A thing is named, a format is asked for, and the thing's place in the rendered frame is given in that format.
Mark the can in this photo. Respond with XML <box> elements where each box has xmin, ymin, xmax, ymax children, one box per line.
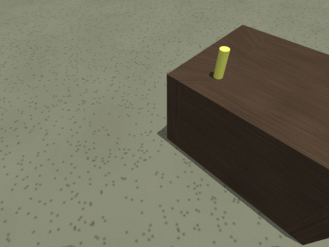
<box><xmin>213</xmin><ymin>46</ymin><xmax>230</xmax><ymax>79</ymax></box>

